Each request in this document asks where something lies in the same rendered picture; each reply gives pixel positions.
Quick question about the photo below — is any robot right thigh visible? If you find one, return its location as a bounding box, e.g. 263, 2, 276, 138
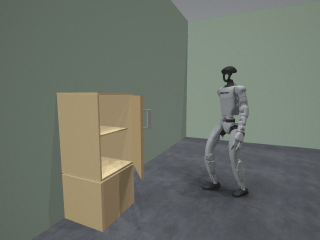
205, 125, 226, 162

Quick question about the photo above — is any robot right foot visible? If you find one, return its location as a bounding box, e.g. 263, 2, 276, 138
202, 181, 221, 189

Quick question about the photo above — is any cupboard door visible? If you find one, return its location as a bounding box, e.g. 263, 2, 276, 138
131, 95, 144, 180

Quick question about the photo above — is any robot right forearm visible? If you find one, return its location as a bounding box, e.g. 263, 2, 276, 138
219, 110, 226, 125

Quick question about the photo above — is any robot left forearm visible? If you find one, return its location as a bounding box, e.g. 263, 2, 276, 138
237, 106, 249, 133

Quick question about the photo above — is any handle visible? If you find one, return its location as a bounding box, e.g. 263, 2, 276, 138
143, 109, 151, 129

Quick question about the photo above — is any left robot hand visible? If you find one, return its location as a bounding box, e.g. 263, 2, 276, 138
230, 131, 244, 152

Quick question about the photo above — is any robot left upper arm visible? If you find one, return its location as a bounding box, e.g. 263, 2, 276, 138
234, 85, 249, 113

